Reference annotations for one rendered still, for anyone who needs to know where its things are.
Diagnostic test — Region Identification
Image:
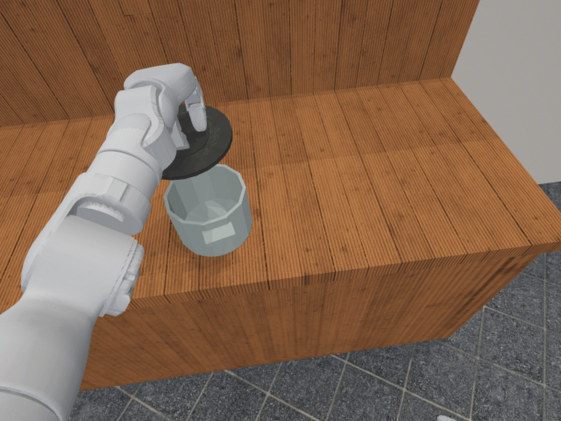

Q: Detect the robot left upper arm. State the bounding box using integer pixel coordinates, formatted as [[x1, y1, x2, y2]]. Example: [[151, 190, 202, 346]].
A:
[[0, 214, 145, 421]]

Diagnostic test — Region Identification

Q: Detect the robot left hand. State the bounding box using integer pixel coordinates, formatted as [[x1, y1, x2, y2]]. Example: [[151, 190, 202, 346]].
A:
[[124, 63, 207, 150]]

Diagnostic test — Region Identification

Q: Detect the table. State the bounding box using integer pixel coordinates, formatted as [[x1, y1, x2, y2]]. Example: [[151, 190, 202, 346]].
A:
[[0, 0, 561, 391]]

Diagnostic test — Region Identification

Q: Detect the lid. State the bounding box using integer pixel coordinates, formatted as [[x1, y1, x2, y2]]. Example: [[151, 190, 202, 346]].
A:
[[161, 103, 232, 181]]

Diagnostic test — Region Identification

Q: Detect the pot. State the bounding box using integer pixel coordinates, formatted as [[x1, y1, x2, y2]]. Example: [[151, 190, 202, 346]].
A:
[[163, 164, 252, 257]]

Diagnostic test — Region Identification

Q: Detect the knob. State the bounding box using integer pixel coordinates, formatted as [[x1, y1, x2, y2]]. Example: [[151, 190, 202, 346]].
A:
[[177, 113, 197, 140]]

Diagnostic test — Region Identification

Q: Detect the robot left forearm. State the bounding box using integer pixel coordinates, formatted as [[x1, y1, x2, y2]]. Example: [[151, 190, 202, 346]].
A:
[[21, 77, 179, 292]]

